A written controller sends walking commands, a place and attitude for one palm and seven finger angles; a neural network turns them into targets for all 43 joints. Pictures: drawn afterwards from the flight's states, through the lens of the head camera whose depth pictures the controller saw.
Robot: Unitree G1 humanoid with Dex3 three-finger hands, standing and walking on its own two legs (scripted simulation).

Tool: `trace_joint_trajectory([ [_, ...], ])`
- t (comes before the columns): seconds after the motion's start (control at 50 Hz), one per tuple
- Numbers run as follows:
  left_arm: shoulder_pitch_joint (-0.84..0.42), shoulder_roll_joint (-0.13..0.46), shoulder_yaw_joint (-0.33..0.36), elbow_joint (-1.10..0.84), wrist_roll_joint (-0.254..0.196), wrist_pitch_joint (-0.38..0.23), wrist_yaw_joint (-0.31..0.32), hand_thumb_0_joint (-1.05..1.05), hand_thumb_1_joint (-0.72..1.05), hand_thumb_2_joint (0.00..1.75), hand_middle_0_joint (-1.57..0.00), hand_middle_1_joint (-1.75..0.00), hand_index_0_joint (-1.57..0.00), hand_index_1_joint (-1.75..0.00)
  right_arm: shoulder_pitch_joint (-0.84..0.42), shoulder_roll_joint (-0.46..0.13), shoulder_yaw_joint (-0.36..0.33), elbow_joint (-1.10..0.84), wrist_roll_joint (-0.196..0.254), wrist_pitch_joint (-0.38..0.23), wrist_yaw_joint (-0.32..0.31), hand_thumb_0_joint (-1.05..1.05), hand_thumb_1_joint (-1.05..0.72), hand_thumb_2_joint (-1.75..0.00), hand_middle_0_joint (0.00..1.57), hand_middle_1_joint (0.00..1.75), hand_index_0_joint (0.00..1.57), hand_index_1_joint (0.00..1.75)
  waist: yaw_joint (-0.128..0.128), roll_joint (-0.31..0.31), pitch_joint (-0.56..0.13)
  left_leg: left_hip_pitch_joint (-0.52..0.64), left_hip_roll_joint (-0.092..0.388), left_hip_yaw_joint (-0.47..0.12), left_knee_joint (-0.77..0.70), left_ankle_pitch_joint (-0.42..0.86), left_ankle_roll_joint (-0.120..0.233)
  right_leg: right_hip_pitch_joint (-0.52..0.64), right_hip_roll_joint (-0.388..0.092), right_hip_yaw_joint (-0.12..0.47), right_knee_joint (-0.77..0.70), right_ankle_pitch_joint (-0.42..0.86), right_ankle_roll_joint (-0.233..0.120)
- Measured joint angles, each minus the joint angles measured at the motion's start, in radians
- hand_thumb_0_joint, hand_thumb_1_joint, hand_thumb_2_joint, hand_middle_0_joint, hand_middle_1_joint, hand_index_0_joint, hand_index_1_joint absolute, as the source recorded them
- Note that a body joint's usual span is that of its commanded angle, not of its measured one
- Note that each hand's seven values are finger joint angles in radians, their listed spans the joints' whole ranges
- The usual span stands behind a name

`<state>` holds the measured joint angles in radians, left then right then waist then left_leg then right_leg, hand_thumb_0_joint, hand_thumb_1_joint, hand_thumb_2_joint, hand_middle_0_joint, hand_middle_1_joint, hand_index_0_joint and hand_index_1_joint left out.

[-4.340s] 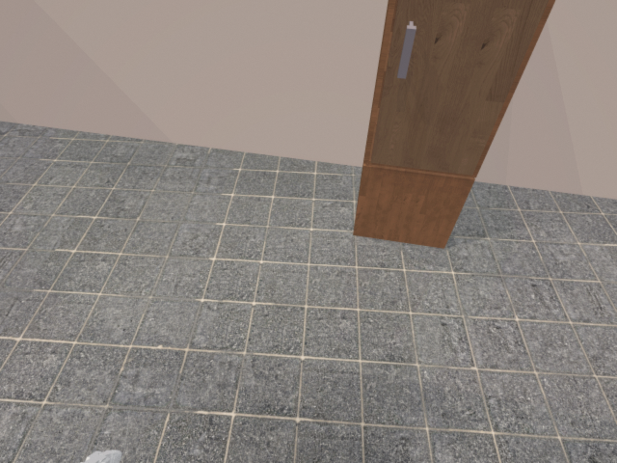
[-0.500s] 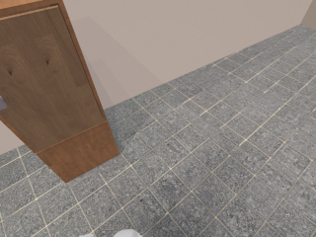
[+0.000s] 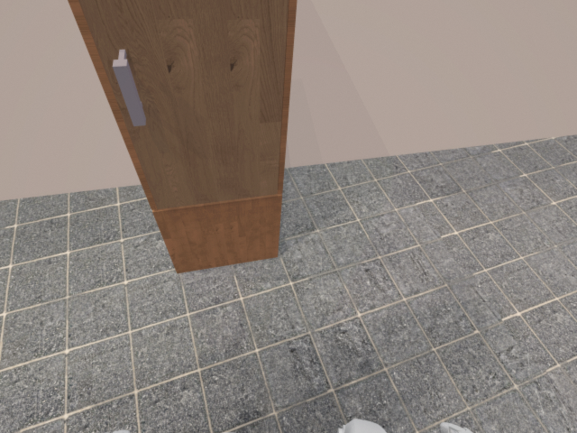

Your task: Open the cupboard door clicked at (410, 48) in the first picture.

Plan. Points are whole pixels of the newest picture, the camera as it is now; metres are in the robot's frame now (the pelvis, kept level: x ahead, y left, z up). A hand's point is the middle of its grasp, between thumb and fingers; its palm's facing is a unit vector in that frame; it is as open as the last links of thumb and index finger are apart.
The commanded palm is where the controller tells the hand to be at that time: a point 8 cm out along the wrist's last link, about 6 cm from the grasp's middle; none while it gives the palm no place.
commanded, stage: turn to face it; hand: left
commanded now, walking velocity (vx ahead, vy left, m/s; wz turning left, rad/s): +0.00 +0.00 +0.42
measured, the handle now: (131, 88) +0.68 +0.36 +0.06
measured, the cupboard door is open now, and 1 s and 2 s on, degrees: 0 0 0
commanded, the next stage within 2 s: take the last steps up to it in 0.34 s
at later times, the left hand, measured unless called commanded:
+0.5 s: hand out of the picture +0.00 +0.14 -0.15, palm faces +0.26 -0.93 -0.27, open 7.3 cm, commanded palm none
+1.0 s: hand out of the picture +0.01 +0.20 -0.17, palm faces +0.31 -0.94 -0.16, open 7.4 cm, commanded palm none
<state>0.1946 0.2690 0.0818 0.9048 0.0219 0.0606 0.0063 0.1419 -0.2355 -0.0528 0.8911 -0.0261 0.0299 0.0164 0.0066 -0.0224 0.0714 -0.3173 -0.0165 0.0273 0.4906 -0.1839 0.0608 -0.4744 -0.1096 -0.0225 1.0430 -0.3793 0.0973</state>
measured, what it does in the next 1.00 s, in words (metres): steps on the spot: right foot, then left foot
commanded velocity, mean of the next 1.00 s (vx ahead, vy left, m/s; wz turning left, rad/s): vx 0.17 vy -0.02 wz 0.13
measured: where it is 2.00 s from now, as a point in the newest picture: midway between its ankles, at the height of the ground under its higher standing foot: (277, 432)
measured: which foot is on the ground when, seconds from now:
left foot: down 0.00-0.22, up 0.24-0.68, down 0.70-1.00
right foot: up 0.00-0.20, down 0.22-0.72, up 0.74-1.00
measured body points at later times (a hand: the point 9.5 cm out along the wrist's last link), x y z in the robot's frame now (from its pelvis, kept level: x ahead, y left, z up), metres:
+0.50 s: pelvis -0.01 -0.06 +0.00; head +0.02 -0.09 +0.45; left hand -0.01 +0.19 -0.13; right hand +0.10 -0.29 -0.16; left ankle -0.07 +0.10 -0.66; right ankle +0.00 -0.15 -0.74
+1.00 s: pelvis +0.05 +0.02 +0.01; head +0.04 +0.04 +0.45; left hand -0.01 +0.25 -0.16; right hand +0.07 -0.21 -0.14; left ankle -0.06 +0.08 -0.74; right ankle +0.15 -0.10 -0.67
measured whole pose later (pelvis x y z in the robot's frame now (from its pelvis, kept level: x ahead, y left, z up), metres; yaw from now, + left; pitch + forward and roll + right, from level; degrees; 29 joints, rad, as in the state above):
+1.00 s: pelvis +0.05 +0.02 +0.01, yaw +15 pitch -2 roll +0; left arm 0.27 0.20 0.05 1.08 0.03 0.02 -0.02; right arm 0.38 -0.14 -0.02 1.10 -0.02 -0.05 -0.03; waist 0.01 -0.05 0.03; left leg 0.05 -0.01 0.12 0.28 -0.29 0.03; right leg -0.55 -0.11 -0.06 0.99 -0.22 0.04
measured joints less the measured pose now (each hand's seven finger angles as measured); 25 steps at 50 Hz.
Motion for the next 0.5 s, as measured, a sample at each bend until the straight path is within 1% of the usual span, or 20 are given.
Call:
trace_joint_trajectory([
  [0.08, -0.015, -0.014, -0.006, -0.006, -0.002, 0.000, 0.005, 0.00, 0.91, 0.90, -0.20, -0.30, -0.20, -0.30, 0.019, 0.016, -0.002, 0.007, -0.002, 0.003, 0.001, 0.00, -0.91, -0.90, 0.21, 0.30, 0.21, 0.30, -0.016, 0.015, -0.007, -0.002, -0.018, -0.036, -0.018, 0.018, -0.008, 0.040, 0.025, 0.009, -0.101, -0.026, -0.003],
  [0.14, -0.025, -0.030, -0.015, -0.012, -0.007, -0.003, 0.009, 0.00, 0.91, 0.90, -0.20, -0.30, -0.20, -0.30, 0.034, 0.023, -0.004, 0.014, -0.005, 0.009, 0.000, 0.00, -0.90, -0.90, 0.21, 0.30, 0.21, 0.30, -0.027, 0.031, -0.008, -0.011, -0.029, -0.062, -0.011, 0.021, -0.020, 0.089, 0.051, 0.008, -0.201, -0.046, -0.014],
  [0.18, -0.029, -0.043, -0.022, -0.018, -0.011, -0.010, 0.012, 0.00, 0.91, 0.90, -0.20, -0.30, -0.20, -0.30, 0.043, 0.023, -0.007, 0.021, -0.006, 0.014, 0.000, 0.01, -0.90, -0.90, 0.21, 0.30, 0.21, 0.30, -0.032, 0.044, -0.010, -0.021, -0.037, -0.078, 0.002, 0.020, -0.031, 0.135, 0.069, 0.005, -0.294, -0.031, -0.023],
  [0.2, -0.028, -0.050, -0.027, -0.021, -0.012, -0.015, 0.013, 0.00, 0.91, 0.90, -0.20, -0.30, -0.20, -0.30, 0.049, 0.022, -0.009, 0.024, -0.004, 0.016, 0.000, 0.01, -0.90, -0.90, 0.21, 0.30, 0.21, 0.30, -0.032, 0.050, -0.012, -0.029, -0.041, -0.086, 0.015, 0.017, -0.038, 0.167, 0.077, 0.001, -0.364, 0.003, -0.028],
  [0.22, -0.023, -0.054, -0.031, -0.027, -0.012, -0.023, 0.013, 0.00, 0.91, 0.90, -0.20, -0.30, -0.20, -0.30, 0.057, 0.022, -0.011, 0.027, -0.001, 0.019, 0.001, 0.01, -0.90, -0.90, 0.21, 0.30, 0.21, 0.30, -0.030, 0.051, -0.017, -0.041, -0.049, -0.091, 0.035, 0.010, -0.046, 0.205, 0.078, -0.003, -0.449, 0.037, -0.040],
  [0.24, -0.021, -0.067, -0.034, -0.025, -0.008, -0.032, 0.016, 0.00, 0.91, 0.90, -0.20, -0.30, -0.20, -0.30, 0.059, 0.015, -0.016, 0.033, 0.003, 0.022, 0.001, 0.01, -0.90, -0.90, 0.21, 0.30, 0.21, 0.30, -0.026, 0.070, -0.017, -0.058, -0.044, -0.101, 0.074, -0.026, -0.054, 0.216, 0.088, -0.014, -0.471, 0.042, -0.070],
  [0.26, -0.016, -0.079, -0.042, -0.025, -0.005, -0.035, 0.017, 0.00, 0.91, 0.90, -0.20, -0.30, -0.20, -0.30, 0.062, 0.010, -0.021, 0.039, 0.004, 0.028, 0.000, 0.01, -0.91, -0.90, 0.21, 0.30, 0.21, 0.30, -0.028, 0.086, -0.016, -0.081, -0.044, -0.106, 0.144, -0.111, -0.064, 0.218, 0.091, -0.028, -0.466, 0.044, -0.094],
  [0.28, -0.008, -0.087, -0.047, -0.025, -0.004, -0.037, 0.017, 0.00, 0.91, 0.90, -0.20, -0.30, -0.20, -0.30, 0.067, 0.008, -0.025, 0.045, 0.001, 0.035, -0.001, 0.01, -0.91, -0.90, 0.21, 0.30, 0.20, 0.30, -0.029, 0.089, -0.019, -0.108, -0.051, -0.100, 0.236, -0.187, -0.072, 0.222, 0.083, -0.038, -0.463, 0.046, -0.110],
  [0.3, 0.001, -0.094, -0.050, -0.024, -0.004, -0.039, 0.018, 0.00, 0.91, 0.90, -0.20, -0.30, -0.20, -0.30, 0.071, 0.007, -0.028, 0.052, -0.001, 0.042, -0.001, 0.01, -0.91, -0.90, 0.21, 0.30, 0.20, 0.30, -0.026, 0.086, -0.023, -0.133, -0.054, -0.090, 0.336, -0.227, -0.079, 0.230, 0.074, -0.045, -0.469, 0.050, -0.119],
  [0.34, 0.017, -0.106, -0.053, -0.016, -0.004, -0.042, 0.019, 0.00, 0.91, 0.90, -0.20, -0.30, -0.20, -0.30, 0.075, 0.002, -0.031, 0.065, -0.002, 0.046, 0.003, 0.01, -0.91, -0.90, 0.20, 0.30, 0.20, 0.30, -0.025, 0.083, -0.023, -0.169, -0.041, -0.070, 0.507, -0.221, -0.094, 0.255, 0.062, -0.060, -0.498, 0.065, -0.124],
  [0.38, 0.030, -0.114, -0.057, -0.004, -0.004, -0.047, 0.019, 0.00, 0.91, 0.90, -0.20, -0.30, -0.20, -0.30, 0.078, -0.002, -0.032, 0.075, -0.002, 0.044, 0.004, 0.01, -0.91, -0.90, 0.20, 0.30, 0.20, 0.30, -0.026, 0.081, -0.021, -0.180, -0.017, -0.058, 0.601, -0.194, -0.110, 0.275, 0.054, -0.077, -0.523, 0.076, -0.125],
  [0.44, 0.045, -0.123, -0.060, 0.012, -0.002, -0.053, 0.019, 0.00, 0.91, 0.90, -0.20, -0.30, -0.20, -0.30, 0.077, -0.004, -0.030, 0.093, -0.001, 0.047, 0.002, 0.01, -0.91, -0.90, 0.20, 0.30, 0.20, 0.30, -0.023, 0.069, -0.017, -0.162, 0.018, -0.050, 0.627, -0.186, -0.129, 0.290, 0.041, -0.101, -0.540, 0.083, -0.126],
  [0.5, 0.062, -0.119, -0.056, 0.031, 0.002, -0.059, 0.021, 0.00, 0.92, 0.90, -0.20, -0.30, -0.20, -0.30, 0.067, -0.004, -0.025, 0.111, -0.001, 0.052, -0.001, 0.01, -0.91, -0.90, 0.20, 0.30, 0.20, 0.30, -0.008, 0.056, -0.015, -0.117, 0.042, -0.043, 0.559, -0.210, -0.134, 0.294, 0.030, -0.120, -0.546, 0.085, -0.124],
])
